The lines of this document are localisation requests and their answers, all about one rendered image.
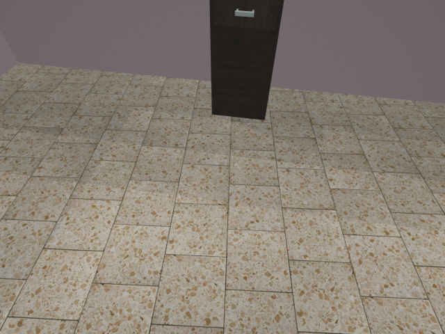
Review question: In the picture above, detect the drawer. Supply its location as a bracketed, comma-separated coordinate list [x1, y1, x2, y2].
[214, 0, 280, 30]

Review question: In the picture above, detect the cabinet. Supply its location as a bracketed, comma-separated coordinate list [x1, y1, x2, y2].
[209, 0, 284, 120]

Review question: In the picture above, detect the handle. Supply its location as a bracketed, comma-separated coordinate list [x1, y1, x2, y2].
[235, 9, 254, 17]

